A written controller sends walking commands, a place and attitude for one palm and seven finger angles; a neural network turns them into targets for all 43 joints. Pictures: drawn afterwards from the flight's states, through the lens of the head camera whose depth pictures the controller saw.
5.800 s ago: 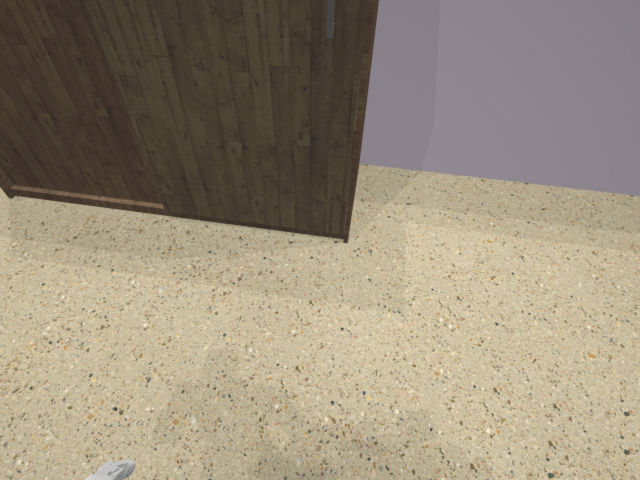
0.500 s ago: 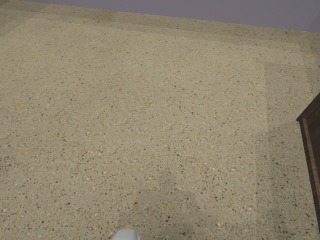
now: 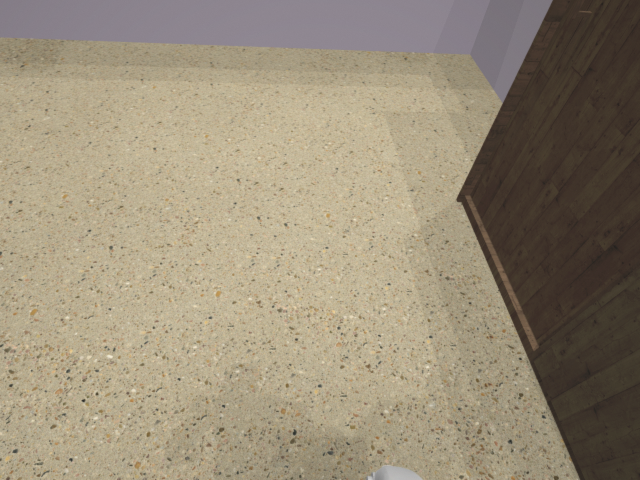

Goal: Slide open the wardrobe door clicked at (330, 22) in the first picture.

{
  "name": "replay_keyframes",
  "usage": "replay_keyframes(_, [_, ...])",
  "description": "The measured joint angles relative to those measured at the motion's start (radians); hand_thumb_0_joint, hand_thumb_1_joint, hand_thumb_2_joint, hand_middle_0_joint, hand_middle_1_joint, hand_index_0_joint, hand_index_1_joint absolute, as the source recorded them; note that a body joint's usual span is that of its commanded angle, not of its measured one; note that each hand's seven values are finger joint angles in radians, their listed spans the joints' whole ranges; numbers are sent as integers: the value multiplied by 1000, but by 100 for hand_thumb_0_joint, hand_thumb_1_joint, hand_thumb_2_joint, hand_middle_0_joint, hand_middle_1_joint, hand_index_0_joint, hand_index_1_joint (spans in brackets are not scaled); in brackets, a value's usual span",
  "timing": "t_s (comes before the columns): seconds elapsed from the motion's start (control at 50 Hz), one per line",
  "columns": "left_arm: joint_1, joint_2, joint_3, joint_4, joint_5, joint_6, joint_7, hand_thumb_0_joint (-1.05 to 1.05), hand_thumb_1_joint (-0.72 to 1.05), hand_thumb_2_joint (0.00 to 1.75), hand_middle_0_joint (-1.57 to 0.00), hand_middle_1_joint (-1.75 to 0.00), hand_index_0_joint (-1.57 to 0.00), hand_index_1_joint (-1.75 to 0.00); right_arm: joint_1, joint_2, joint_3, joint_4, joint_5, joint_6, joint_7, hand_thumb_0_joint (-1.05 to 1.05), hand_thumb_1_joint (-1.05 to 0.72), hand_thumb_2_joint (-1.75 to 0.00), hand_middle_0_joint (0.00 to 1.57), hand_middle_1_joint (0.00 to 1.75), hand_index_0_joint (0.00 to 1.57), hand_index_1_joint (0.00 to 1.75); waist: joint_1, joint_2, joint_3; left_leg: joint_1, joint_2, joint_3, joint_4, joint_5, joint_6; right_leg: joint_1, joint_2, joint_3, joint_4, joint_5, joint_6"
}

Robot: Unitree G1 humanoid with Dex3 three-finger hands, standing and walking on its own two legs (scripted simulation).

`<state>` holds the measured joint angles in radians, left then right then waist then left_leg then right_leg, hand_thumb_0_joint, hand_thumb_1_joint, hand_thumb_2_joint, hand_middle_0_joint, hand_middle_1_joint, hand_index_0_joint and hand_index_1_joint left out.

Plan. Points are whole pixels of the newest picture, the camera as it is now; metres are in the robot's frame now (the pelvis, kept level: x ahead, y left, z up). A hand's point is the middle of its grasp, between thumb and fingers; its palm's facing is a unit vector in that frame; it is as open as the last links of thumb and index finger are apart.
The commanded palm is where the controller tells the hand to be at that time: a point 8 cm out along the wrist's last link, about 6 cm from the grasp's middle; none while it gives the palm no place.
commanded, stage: turn to face it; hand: right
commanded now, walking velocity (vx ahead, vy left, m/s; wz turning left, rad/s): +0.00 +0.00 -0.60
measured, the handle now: out of the picture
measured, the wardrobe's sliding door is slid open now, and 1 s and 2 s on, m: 0.00 0.00 0.00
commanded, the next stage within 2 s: none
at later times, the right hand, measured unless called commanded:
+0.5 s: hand out of the picture +0.03 -0.29 -0.16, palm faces +0.32 +0.91 -0.26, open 7.4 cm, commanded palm none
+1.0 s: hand out of the picture -0.06 -0.22 -0.16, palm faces +0.58 +0.78 -0.26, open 7.4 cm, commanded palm none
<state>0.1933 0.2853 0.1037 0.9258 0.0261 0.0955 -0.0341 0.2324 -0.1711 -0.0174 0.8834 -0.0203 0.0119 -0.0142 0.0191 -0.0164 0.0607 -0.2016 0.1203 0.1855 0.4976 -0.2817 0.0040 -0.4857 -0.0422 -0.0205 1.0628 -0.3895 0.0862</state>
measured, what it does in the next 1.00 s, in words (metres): steps on the spot, turning right: right foot, then left foot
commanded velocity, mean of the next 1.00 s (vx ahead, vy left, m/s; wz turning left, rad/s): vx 0.00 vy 0.00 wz -0.60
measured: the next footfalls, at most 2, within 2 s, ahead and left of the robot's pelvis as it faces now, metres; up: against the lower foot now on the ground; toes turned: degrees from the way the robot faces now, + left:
right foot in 0.18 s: +0.01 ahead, -0.14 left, +0.00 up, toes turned -14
left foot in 0.68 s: +0.09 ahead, +0.08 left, +0.00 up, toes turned -23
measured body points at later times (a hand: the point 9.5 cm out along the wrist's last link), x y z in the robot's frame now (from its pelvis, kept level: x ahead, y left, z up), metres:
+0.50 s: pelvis -0.01 -0.05 +0.00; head +0.02 -0.07 +0.45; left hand +0.15 +0.17 -0.13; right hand +0.01 -0.34 -0.14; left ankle +0.04 +0.11 -0.67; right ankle -0.03 -0.14 -0.74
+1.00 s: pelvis +0.00 -0.02 +0.00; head +0.04 -0.03 +0.44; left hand +0.21 +0.16 -0.15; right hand -0.09 -0.26 -0.14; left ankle +0.05 +0.09 -0.74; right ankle -0.09 -0.13 -0.69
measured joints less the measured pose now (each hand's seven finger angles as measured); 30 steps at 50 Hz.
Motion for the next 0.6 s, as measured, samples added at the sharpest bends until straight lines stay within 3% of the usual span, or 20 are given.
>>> replay_keyframes(0.12, [-54,-16,-22,-3,-10,-8,1,1,91,90,-20,-30,-20,-30,24,-32,-11,19,-6,4,4,0,-90,-89,21,30,21,30,-36,26,23,-19,48,72,50,-26,-27,128,-4,-54,-270,-52,-15])
replay_keyframes(0.16, [-68,-22,-30,-17,-11,-20,1,1,91,90,-20,-30,-20,-30,34,-52,-21,28,-3,10,5,0,-90,-89,21,30,21,30,-43,36,24,-33,67,96,93,-48,-45,186,3,-79,-401,9,-28])
replay_keyframes(0.18, [-73,-23,-34,-27,-10,-30,-1,1,91,90,-20,-30,-20,-30,43,-63,-27,30,1,14,6,0,-90,-89,21,30,21,30,-45,41,19,-51,79,103,133,-67,-55,216,7,-88,-470,58,-53])
replay_keyframes(0.2, [-82,-33,-35,-32,-8,-41,0,1,91,90,-20,-30,-20,-30,42,-80,-36,38,5,23,7,0,-90,-89,21,30,21,30,-46,61,24,-82,90,76,207,-118,-69,208,23,-89,-464,60,-85])
replay_keyframes(0.24, [-90,-47,-44,-43,-11,-61,4,0,91,89,-20,-30,-20,-30,32,-104,-45,52,5,49,1,0,-90,-89,20,30,20,30,-50,75,31,-158,59,-15,397,-236,-86,196,33,-77,-436,47,-122])
replay_keyframes(0.32, [-71,-60,-54,-46,-8,-71,21,0,91,89,-20,-30,-20,-30,-1,-121,-57,60,9,59,2,1,-91,-89,20,30,20,30,-39,58,29,-259,1,-104,610,-191,-103,223,42,-28,-495,83,-133])
replay_keyframes(0.46, [-23,-69,-55,-24,-7,-61,21,0,90,89,-21,-30,-20,-30,-59,-109,-52,13,10,45,6,0,-91,-89,20,30,20,30,-21,37,11,-283,-24,-171,548,-103,-117,255,80,44,-585,145,-143])
replay_keyframes(0.6, [26,-66,-39,-9,0,-47,20,0,90,89,-21,-30,-20,-30,-114,-74,-39,-24,16,39,2,0,-91,-89,20,30,20,30,20,4,3,-200,-74,-187,333,-134,-102,224,107,125,-566,153,-125])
